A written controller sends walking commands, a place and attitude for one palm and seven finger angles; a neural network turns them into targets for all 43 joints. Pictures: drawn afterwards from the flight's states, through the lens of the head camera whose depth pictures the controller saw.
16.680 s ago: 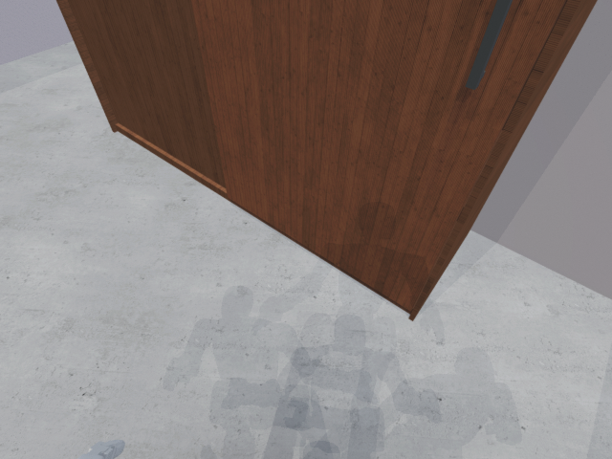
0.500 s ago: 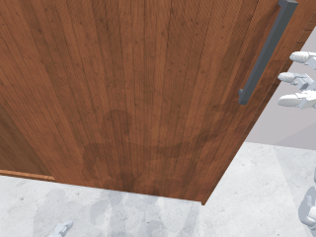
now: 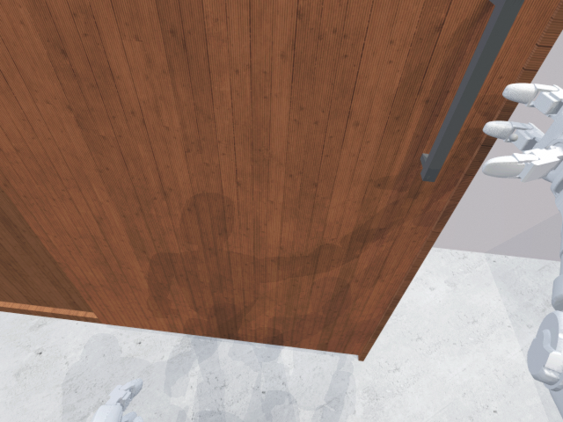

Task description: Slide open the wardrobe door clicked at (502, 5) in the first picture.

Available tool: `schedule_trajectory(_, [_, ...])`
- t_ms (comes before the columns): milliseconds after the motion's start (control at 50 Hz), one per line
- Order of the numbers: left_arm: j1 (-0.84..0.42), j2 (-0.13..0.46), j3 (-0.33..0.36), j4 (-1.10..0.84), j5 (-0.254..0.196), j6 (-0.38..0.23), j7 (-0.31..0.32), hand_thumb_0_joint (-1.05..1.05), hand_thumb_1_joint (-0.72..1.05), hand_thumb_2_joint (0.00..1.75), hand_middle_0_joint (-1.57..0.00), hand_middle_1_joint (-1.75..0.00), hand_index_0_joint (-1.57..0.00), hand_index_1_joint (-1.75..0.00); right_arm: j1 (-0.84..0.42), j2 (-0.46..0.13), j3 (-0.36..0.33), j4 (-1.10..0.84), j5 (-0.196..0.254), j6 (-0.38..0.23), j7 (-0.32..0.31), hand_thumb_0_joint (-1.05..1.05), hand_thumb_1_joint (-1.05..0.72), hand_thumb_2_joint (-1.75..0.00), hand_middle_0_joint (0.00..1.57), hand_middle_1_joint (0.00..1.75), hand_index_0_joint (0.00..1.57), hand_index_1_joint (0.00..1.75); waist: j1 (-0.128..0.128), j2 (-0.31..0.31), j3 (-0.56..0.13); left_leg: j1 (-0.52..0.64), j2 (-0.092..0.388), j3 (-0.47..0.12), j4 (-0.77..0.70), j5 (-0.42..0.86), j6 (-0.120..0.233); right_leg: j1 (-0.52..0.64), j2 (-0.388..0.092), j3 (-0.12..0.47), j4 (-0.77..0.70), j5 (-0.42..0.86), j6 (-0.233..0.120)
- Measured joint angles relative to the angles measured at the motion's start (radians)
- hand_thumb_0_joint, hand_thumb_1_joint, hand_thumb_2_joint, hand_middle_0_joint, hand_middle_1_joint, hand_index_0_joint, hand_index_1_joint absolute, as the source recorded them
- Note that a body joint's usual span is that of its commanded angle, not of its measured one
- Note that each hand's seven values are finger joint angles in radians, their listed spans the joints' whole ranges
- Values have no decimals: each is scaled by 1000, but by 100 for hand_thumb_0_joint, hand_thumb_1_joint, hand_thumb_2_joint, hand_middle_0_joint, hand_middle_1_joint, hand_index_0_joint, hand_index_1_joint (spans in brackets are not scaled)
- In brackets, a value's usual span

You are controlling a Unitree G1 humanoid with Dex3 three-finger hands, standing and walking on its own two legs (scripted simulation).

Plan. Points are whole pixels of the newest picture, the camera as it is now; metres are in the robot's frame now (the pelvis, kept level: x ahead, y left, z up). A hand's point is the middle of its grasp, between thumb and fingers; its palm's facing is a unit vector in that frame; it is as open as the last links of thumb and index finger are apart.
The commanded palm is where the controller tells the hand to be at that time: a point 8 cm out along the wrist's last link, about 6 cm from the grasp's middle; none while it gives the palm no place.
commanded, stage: feel for the door with the fingertips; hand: right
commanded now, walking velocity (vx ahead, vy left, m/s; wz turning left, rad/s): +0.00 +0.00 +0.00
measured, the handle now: (458, 98) +0.50 -0.19 +0.26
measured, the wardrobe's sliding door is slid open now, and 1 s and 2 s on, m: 0.00 0.00 0.00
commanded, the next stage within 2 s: slide the fingers in behind the handle in 0.94 s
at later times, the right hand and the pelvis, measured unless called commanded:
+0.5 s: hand (482, 132) +0.43 -0.20 +0.25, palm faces +0.05 +1.00 +0.00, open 14.0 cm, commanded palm +0.41 -0.25 +0.25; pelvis +0.00 +0.00 +0.00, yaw +0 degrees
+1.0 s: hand (482, 123) +0.45 -0.21 +0.25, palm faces +0.07 +1.00 -0.01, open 13.8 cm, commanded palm +0.43 -0.25 +0.25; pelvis +0.00 +0.01 +0.00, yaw +0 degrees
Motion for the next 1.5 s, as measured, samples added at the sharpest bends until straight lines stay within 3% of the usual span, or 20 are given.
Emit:
schedule_trajectory(220, [40, 13, 17, 15, -2, 5, -3, 2, 91, 90, -20, -30, -20, -30, 54, 7, -2, -96, 21, 20, 11, -2, 50, -30, 30, 120, 30, 120, -8, 0, -1, 15, -3, 1, -8, -3, 0, 14, -3, 1, -5, -5, 1])
schedule_trajectory(560, [-47, -19, 2, 1, 6, 10, -7, 2, 91, 90, -20, -30, -20, -30, 26, 123, 56, -156, 14, 65, -93, -2, 50, -30, 30, 120, 30, 120, -16, -5, -2, 16, -2, -1, 3, -9, 1, 20, -1, 0, -6, -4, 3])
schedule_trajectory(660, [-51, -24, -4, -1, 4, 20, -4, 1, 91, 90, -20, -30, -20, -30, -5, 104, 54, -101, -5, 75, -108, -2, 50, -30, 30, 120, 30, 120, -10, -4, -1, 12, -5, -1, 4, -9, 4, 17, -4, 0, -7, -3, 5])
schedule_trajectory(1000, [39, 12, 24, 45, 3, 14, 6, 2, 91, 90, -20, -30, -20, -30, -81, 43, 44, 46, -9, -1, -66, -2, 50, -30, 33, 122, 33, 122, 8, 0, 5, -3, -11, 3, -6, -2, 9, -4, -11, 4, -4, -1, 9])
schedule_trajectory(1260, [46, 1, 19, 50, 8, -6, -3, 2, 91, 90, -20, -30, -20, -30, -81, 63, 48, 52, -5, -30, -73, -2, 50, -30, 32, 121, 32, 122, 11, -3, 4, -8, -8, -3, -8, 7, 6, -6, -6, -2, -8, 6, 5])
schedule_trajectory(1500, [8, -11, 10, 11, 3, 5, -6, 2, 91, 90, -20, -30, -20, -30, -12, 88, 40, -46, -7, 6, -94, -2, 50, -30, 30, 120, 30, 120, 1, -2, 6, 6, -11, -14, -12, 9, 5, 13, -9, -12, -14, 6, 5])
